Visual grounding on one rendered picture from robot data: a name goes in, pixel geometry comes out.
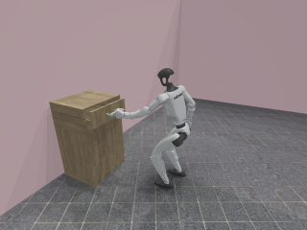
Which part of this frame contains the handle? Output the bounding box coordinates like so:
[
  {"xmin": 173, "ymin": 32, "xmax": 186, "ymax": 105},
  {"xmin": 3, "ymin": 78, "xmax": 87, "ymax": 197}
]
[{"xmin": 106, "ymin": 109, "xmax": 116, "ymax": 117}]

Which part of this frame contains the robot left forearm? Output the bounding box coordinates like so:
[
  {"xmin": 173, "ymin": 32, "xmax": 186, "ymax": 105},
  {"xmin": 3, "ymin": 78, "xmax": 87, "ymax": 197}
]
[{"xmin": 122, "ymin": 108, "xmax": 148, "ymax": 120}]

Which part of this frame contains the drawer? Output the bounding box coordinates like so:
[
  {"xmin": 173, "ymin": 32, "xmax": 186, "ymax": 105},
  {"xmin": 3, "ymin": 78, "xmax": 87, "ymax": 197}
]
[{"xmin": 84, "ymin": 98, "xmax": 126, "ymax": 130}]

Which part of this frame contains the left robot hand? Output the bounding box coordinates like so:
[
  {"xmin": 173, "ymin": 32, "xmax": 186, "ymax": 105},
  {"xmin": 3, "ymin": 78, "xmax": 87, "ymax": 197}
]
[{"xmin": 115, "ymin": 108, "xmax": 125, "ymax": 119}]

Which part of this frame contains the right robot upper arm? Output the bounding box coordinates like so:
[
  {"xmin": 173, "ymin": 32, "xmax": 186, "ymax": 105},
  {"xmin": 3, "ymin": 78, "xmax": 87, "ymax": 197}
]
[{"xmin": 178, "ymin": 85, "xmax": 196, "ymax": 109}]

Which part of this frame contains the humanoid robot torso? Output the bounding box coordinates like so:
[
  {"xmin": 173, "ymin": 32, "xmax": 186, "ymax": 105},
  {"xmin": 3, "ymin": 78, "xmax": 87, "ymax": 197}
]
[{"xmin": 163, "ymin": 88, "xmax": 190, "ymax": 141}]

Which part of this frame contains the cabinet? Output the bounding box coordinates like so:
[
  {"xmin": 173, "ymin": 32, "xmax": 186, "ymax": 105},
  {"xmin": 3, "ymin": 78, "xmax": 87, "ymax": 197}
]
[{"xmin": 49, "ymin": 90, "xmax": 125, "ymax": 188}]

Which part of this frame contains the robot right forearm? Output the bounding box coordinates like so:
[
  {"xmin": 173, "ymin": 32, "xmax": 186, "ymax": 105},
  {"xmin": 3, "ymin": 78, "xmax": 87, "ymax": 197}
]
[{"xmin": 185, "ymin": 106, "xmax": 196, "ymax": 123}]

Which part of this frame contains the left robot upper arm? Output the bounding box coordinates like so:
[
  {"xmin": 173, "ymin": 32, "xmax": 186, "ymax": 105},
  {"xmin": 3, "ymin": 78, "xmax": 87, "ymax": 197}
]
[{"xmin": 143, "ymin": 93, "xmax": 169, "ymax": 116}]

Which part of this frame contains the robot right shin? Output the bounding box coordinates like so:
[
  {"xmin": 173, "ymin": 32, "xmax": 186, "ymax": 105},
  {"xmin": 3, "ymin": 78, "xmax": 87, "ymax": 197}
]
[{"xmin": 165, "ymin": 148, "xmax": 181, "ymax": 173}]

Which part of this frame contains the right robot hand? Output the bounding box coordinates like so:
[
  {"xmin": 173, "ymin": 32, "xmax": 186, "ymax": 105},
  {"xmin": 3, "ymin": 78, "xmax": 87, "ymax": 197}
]
[{"xmin": 184, "ymin": 120, "xmax": 192, "ymax": 128}]

